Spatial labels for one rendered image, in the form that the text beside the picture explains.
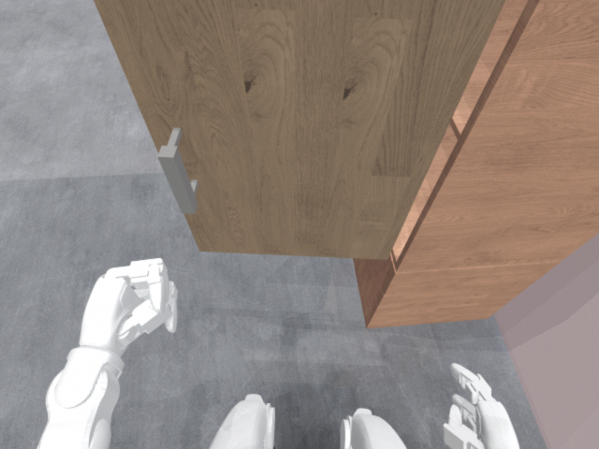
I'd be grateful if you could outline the robot left shin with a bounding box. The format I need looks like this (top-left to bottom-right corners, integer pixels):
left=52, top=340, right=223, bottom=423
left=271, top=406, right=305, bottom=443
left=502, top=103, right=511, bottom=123
left=245, top=394, right=263, bottom=402

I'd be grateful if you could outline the left robot hand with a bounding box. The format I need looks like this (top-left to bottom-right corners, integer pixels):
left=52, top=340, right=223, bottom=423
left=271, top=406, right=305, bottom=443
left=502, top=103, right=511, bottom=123
left=79, top=258, right=178, bottom=357

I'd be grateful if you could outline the robot left forearm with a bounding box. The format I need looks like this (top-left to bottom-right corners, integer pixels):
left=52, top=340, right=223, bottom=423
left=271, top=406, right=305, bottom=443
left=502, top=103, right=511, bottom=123
left=37, top=346, right=124, bottom=449

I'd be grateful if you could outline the right robot hand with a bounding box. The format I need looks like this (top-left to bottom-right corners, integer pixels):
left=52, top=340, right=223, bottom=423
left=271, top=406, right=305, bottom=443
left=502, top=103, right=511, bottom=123
left=444, top=363, right=519, bottom=449

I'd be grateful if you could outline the cupboard door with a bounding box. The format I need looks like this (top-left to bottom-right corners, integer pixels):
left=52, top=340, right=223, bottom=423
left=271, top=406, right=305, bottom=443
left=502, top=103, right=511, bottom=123
left=94, top=0, right=505, bottom=260

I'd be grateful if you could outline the robot shin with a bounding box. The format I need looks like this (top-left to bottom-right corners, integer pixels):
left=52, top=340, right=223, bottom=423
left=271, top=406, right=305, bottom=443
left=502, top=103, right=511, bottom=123
left=352, top=409, right=372, bottom=417
left=245, top=394, right=263, bottom=402

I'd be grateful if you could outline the robot right shin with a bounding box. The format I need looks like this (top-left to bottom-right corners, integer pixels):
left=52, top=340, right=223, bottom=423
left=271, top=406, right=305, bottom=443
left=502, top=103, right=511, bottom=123
left=352, top=409, right=372, bottom=417

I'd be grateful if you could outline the handle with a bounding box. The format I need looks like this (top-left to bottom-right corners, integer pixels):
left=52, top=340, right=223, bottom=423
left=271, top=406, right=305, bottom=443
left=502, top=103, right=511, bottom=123
left=157, top=128, right=198, bottom=214

